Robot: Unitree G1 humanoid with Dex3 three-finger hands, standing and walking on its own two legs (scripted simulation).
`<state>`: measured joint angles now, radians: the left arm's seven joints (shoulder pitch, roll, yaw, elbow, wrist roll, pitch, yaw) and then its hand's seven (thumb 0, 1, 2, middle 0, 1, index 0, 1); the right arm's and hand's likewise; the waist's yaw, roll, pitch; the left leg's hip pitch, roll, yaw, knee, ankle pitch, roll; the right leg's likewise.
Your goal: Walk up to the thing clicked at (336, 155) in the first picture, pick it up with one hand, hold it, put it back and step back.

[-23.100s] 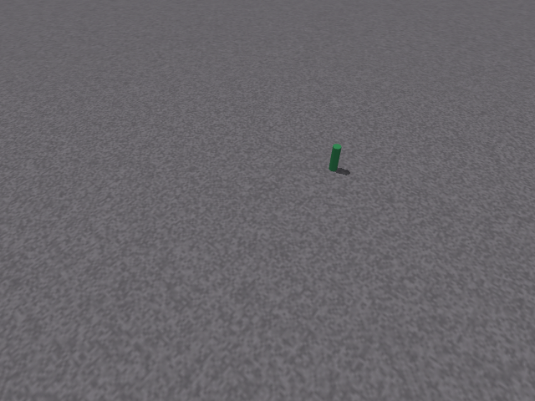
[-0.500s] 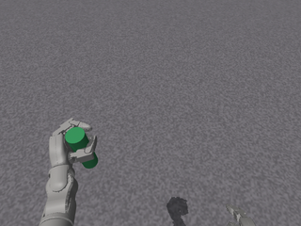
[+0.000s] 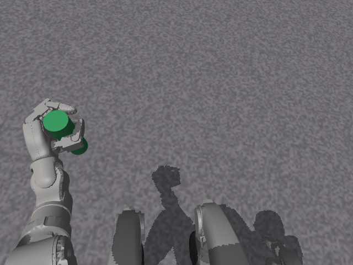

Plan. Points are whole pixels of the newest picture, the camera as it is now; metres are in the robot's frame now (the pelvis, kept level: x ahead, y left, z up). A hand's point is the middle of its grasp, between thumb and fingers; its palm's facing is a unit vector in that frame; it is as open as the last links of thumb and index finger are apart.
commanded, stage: crouch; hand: left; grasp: from the side
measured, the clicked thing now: (69, 135) +0.43 +0.24 -0.05
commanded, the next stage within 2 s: lower in 1.30 s
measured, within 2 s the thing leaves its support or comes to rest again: neither
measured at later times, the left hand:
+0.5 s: hand (87, 146) +0.47 +0.25 -0.22, palm faces +0.31 -0.95 -0.03, open 6.0 cm
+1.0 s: hand (93, 150) +0.49 +0.25 -0.32, palm faces +0.29 -0.96 -0.03, open 6.0 cm
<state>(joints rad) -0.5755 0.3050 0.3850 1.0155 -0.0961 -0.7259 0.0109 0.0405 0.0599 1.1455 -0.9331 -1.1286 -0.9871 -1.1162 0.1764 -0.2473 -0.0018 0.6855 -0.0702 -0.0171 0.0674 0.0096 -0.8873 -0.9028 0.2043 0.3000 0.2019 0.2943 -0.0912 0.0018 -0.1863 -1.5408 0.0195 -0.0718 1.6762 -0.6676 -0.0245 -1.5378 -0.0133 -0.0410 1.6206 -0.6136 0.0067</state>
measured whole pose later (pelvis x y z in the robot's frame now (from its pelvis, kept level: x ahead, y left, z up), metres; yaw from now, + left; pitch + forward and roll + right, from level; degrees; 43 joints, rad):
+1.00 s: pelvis -0.05 +0.02 -0.24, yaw -7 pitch +28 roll -11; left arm -0.90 0.73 0.61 1.29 0.02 -0.75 -0.03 0.04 0.06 1.14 -0.94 -1.12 -0.99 -1.11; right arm 0.11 -0.33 0.24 0.65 -0.20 0.08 0.13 0.00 -0.90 -0.91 0.21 0.30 0.20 0.29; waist -0.27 -0.08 0.09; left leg -2.27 -0.02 -0.20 2.48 -0.71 -0.01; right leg -2.20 0.00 -0.11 2.31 -0.61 0.05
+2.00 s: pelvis -0.05 +0.03 -0.26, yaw -13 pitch +20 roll -17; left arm -0.93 1.02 0.62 1.53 0.03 -0.91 0.03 0.04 0.05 1.14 -0.93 -1.13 -0.98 -1.12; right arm -0.06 -0.39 0.49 0.53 -0.31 0.13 0.12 0.00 -0.90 -0.90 0.21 0.30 0.21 0.30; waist -0.35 -0.22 0.30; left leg -2.25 -0.01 -0.31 2.61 -0.73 0.00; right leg -2.14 0.04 -0.20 2.34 -0.58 0.08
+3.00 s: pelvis -0.06 +0.04 -0.26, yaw -15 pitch +17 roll -20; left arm -0.92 1.09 0.58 1.62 -0.01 -1.01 0.06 0.01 0.00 0.80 -0.95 -0.97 -0.99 -0.96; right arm -0.17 -0.39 0.59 0.49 -0.35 0.15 0.09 0.00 -0.90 -0.89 0.21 0.30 0.21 0.30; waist -0.36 -0.27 0.34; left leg -2.22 0.01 -0.35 2.62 -0.75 0.02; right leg -2.09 0.06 -0.24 2.30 -0.57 0.09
